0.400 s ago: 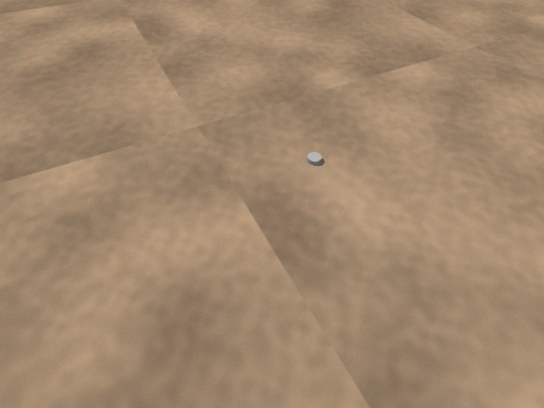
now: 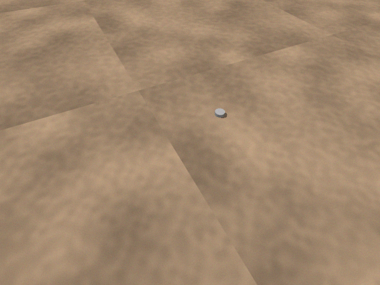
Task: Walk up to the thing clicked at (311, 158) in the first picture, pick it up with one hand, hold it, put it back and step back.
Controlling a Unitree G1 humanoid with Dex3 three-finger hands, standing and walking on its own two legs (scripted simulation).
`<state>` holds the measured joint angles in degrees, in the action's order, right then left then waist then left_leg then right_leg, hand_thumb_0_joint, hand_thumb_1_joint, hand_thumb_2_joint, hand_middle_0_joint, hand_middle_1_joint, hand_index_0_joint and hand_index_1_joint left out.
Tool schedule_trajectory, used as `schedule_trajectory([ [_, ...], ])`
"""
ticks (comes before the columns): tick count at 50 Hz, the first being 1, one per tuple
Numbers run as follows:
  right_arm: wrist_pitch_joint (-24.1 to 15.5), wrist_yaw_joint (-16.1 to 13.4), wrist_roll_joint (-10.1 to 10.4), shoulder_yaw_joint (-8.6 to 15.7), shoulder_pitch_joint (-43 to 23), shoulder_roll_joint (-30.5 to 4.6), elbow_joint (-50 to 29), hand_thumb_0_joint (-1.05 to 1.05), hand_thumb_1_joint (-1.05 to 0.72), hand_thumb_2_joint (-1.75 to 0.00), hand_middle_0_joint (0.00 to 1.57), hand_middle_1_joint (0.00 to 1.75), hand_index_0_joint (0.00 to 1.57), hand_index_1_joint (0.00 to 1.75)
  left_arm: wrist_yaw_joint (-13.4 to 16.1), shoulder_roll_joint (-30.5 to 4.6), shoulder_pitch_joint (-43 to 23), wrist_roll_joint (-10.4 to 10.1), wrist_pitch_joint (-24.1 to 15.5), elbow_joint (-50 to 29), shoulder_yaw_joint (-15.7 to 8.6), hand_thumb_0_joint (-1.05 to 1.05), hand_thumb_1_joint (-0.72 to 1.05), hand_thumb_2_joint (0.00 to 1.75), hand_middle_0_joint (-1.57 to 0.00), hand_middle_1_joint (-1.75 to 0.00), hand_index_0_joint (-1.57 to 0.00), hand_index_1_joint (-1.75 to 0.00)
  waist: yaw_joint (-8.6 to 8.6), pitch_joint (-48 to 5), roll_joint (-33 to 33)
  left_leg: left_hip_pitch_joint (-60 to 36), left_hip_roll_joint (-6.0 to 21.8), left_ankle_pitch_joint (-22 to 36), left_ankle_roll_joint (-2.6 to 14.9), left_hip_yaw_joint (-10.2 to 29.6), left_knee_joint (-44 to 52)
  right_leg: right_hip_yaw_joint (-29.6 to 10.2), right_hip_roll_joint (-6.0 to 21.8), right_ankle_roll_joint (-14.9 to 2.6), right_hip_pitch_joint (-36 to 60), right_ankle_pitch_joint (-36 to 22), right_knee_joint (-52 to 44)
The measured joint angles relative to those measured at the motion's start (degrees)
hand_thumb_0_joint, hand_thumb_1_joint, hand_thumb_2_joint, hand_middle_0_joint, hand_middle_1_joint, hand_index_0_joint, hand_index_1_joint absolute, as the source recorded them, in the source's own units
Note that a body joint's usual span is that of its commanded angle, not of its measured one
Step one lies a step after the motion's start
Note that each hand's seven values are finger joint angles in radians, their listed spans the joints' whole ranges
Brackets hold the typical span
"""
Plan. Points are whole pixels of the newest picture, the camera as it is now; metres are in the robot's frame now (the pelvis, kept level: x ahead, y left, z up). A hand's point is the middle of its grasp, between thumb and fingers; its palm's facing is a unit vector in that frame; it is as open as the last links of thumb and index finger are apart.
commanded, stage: stand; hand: left
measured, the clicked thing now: (219, 112) +1.45 -0.19 -0.77
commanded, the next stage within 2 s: walk up in 0.72 s
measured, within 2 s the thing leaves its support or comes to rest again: neither
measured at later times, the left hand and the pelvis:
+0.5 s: hand out of the picture +0.07 +0.25 -0.16, palm faces -0.02 -0.94 -0.34, open 7.4 cm; pelvis +0.00 +0.00 +0.00, yaw +0 degrees
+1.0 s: hand (91, 283) +0.15 +0.23 -0.14, palm faces -0.14 -0.91 -0.39, open 7.4 cm; pelvis +0.05 -0.05 -0.01, yaw -7 degrees
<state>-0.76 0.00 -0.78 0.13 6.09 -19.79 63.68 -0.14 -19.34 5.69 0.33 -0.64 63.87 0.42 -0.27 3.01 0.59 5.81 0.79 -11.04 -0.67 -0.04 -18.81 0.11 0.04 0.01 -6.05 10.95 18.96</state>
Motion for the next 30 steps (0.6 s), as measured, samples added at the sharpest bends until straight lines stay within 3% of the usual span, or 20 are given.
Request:
schedule_trajectory([
  [30,0.0,0.04,-0.05,-0.13,0.97,-0.08,0.11,0.01,-0.9,-0.89,0.2,0.3,0.2,0.3,-0.13,-0.2,0.85,-0.06,0.12,0.22,-0.21,0.01,0.9,0.9,-0.21,-0.3,-0.21,-0.3,-0.08,-0.04,-0.11,-0.23,0.06,0.55,-0.1,0.05,0.68,0.05,-0.05,-0.11,0.16,-0.45,-0.51],
])
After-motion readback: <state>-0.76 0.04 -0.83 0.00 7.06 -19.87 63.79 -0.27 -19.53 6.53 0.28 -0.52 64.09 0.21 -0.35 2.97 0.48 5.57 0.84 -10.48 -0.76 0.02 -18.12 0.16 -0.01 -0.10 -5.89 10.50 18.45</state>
